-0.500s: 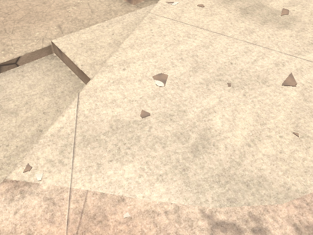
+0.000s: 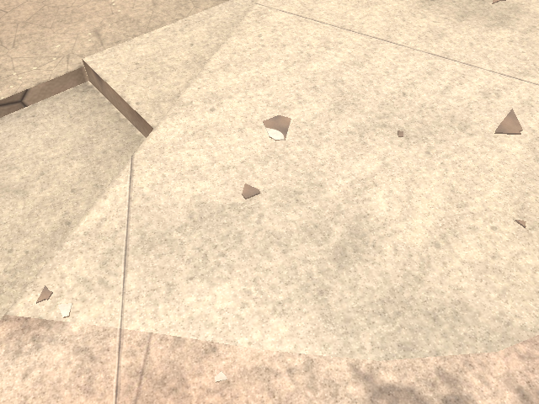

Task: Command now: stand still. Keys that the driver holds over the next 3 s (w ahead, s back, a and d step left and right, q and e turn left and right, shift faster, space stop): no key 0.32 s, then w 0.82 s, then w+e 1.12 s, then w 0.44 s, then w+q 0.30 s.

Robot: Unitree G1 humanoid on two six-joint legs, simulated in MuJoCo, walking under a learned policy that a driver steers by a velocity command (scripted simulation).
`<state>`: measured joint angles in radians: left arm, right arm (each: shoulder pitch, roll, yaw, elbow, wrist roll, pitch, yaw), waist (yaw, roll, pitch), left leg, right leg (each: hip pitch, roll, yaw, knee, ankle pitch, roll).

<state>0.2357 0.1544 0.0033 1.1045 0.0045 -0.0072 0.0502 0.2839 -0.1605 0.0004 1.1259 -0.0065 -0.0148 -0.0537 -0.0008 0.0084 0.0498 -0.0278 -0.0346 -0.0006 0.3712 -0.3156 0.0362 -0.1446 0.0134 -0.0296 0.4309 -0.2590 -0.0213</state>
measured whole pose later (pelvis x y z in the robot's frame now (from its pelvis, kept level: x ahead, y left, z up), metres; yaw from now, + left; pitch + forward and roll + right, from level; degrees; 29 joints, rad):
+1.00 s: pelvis +0.20 -0.07 +0.00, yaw +0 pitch +0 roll +0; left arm 0.51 0.12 0.01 1.10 0.02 -0.10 0.01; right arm 0.08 -0.19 -0.04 0.95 -0.03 -0.04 0.03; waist 0.04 0.03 0.03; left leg -0.63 0.06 0.07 0.82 -0.10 0.05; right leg 0.08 0.08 -0.07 0.19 -0.28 -0.09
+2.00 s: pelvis +0.75 -0.15 +0.00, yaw -26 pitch +1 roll +0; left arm 0.36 0.25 0.08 0.94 0.00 -0.06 0.00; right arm 0.10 -0.23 -0.05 0.79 -0.05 -0.03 0.02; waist 0.04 0.03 0.05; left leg -0.67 0.14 -0.04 0.98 -0.18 -0.05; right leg -0.10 0.16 0.04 0.30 -0.20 -0.15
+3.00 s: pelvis +1.16 -0.44 +0.01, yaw -36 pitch +1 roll +0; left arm 0.33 0.23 0.03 0.87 0.02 -0.10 0.00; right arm 0.28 -0.27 -0.06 0.86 -0.03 -0.01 0.04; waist 0.01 0.05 0.01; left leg -0.59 0.07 -0.01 1.07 -0.21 0.04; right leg -0.10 0.03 -0.16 0.28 -0.20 -0.07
